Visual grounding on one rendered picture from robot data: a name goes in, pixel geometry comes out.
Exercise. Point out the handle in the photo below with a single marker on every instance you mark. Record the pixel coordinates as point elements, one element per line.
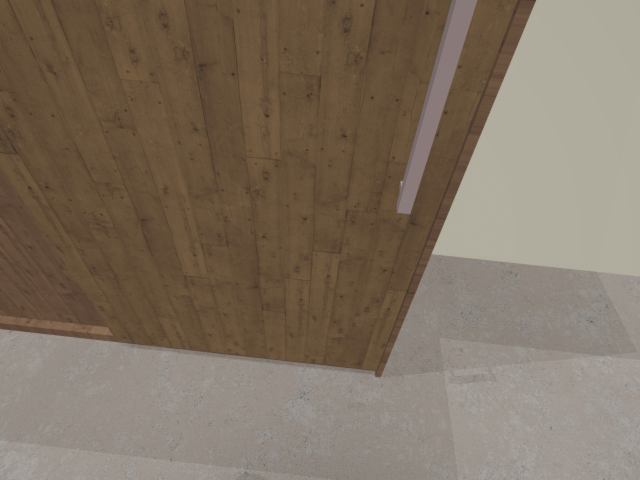
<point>453,38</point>

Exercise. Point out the wardrobe door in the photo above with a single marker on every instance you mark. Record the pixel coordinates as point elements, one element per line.
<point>34,280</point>
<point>223,175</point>

